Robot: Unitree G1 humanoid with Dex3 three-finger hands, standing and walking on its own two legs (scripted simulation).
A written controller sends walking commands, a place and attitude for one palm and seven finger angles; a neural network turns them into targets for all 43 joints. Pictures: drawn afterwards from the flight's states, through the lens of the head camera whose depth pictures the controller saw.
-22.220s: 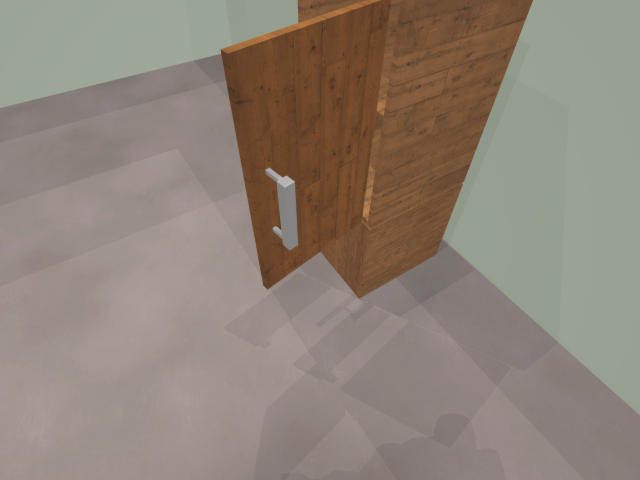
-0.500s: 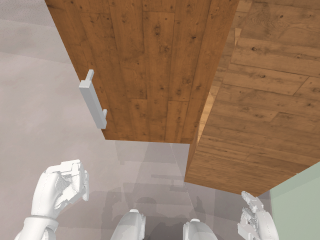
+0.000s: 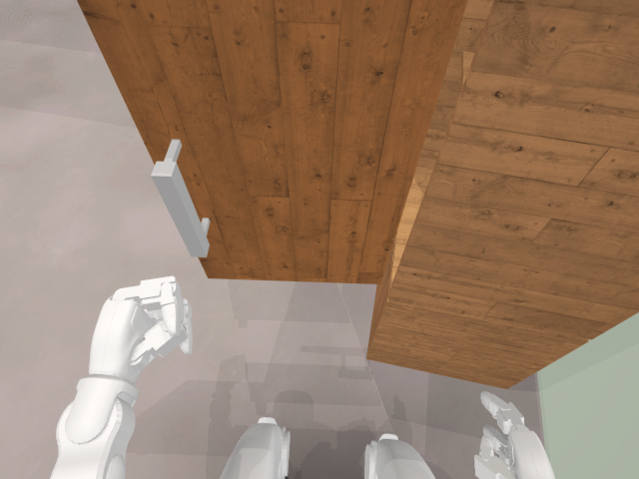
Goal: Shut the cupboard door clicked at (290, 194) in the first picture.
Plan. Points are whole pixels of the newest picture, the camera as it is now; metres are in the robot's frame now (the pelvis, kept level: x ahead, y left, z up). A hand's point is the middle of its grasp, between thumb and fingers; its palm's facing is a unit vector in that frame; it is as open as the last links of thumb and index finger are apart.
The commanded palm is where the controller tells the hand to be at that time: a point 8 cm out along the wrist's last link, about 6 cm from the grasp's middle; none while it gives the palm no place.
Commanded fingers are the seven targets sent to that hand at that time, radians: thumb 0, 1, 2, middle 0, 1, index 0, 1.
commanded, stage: bring the fist close to the handle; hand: left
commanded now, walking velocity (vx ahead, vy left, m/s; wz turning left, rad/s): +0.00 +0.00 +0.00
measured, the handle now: (188, 203) +0.46 +0.22 +0.04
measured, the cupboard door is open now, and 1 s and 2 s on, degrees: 100 100 85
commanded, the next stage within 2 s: push the door shut along its arc in 0.94 s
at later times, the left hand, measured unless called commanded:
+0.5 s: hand (197, 280) +0.34 +0.17 +0.05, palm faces -0.01 -1.00 -0.02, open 3.1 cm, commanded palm +0.33 +0.22 +0.05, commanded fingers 0.00 0.90 0.90 -1.30 -1.50 -1.30 -1.50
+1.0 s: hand (207, 270) +0.35 +0.17 +0.05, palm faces +0.00 -1.00 -0.04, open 3.1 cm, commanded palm +0.33 +0.22 +0.05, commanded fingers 0.00 0.90 0.90 -1.30 -1.50 -1.30 -1.50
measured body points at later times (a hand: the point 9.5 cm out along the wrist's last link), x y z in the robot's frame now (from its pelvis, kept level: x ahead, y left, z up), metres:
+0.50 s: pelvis +0.00 +0.00 +0.01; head +0.09 +0.01 +0.45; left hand +0.33 +0.23 +0.05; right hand +0.15 -0.25 -0.09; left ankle +0.04 +0.11 -0.63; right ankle +0.02 -0.10 -0.63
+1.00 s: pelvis +0.00 +0.00 +0.01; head +0.09 +0.00 +0.45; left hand +0.35 +0.22 +0.05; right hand +0.14 -0.25 -0.10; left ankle +0.04 +0.11 -0.63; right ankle +0.02 -0.10 -0.63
